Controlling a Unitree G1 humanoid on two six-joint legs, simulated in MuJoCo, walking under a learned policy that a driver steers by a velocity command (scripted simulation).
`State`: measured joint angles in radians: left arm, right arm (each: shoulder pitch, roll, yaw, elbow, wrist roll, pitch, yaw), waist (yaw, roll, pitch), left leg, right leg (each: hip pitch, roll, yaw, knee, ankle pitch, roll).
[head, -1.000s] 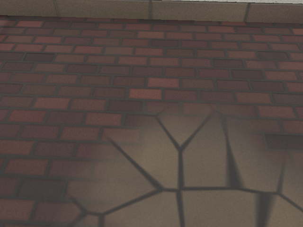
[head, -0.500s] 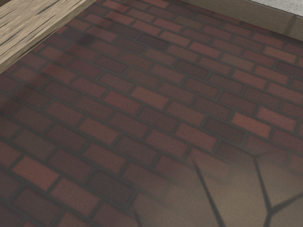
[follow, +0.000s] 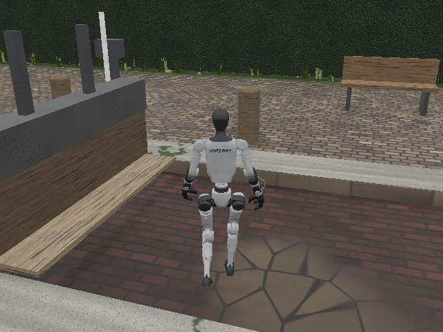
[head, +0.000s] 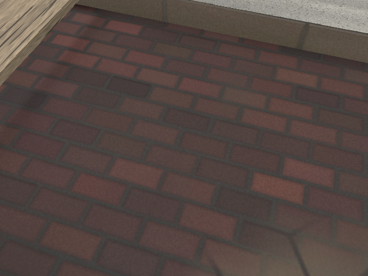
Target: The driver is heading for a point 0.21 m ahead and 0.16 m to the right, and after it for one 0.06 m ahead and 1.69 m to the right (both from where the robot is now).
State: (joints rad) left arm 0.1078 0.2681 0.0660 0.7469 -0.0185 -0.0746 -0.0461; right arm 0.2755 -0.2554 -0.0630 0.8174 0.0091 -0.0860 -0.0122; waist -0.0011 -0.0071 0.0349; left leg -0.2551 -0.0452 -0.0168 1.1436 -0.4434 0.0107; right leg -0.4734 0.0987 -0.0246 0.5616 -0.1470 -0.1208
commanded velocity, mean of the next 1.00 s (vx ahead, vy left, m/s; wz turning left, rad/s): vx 0.14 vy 0.00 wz -0.57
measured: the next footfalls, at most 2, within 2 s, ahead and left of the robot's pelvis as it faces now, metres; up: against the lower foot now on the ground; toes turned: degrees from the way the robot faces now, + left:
left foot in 0.34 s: +0.37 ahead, +0.10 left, +0.00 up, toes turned -19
right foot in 0.78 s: +0.20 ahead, -0.10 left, +0.00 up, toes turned -30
